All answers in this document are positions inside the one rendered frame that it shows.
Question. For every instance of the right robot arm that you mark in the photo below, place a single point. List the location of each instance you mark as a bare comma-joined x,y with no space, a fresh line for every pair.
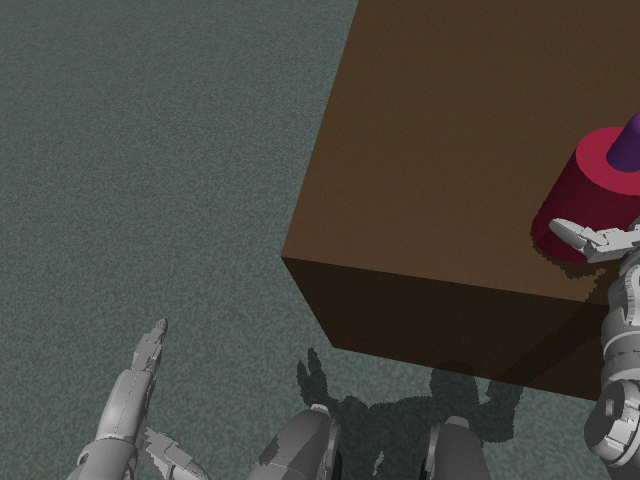
612,430

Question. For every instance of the right robot hand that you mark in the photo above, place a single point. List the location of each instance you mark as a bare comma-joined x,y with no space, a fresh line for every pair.
603,245

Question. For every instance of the left robot arm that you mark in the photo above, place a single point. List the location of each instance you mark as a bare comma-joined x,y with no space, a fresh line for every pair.
106,459

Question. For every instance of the left robot hand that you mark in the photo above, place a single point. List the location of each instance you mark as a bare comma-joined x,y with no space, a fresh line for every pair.
125,413

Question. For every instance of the bottle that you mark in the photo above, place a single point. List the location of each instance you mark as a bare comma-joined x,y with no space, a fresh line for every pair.
598,188

